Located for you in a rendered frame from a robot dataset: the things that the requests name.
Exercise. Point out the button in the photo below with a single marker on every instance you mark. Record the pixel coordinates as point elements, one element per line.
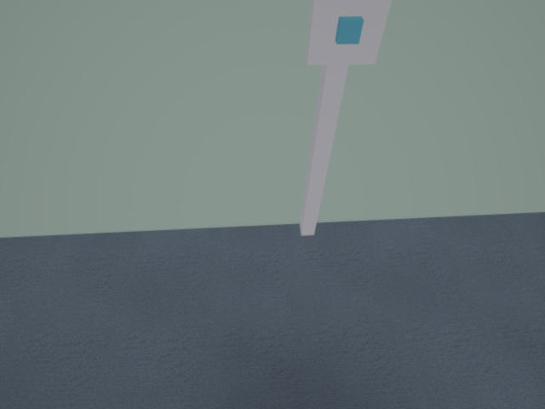
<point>349,29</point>

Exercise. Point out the panel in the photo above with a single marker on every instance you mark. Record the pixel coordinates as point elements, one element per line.
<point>335,59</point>

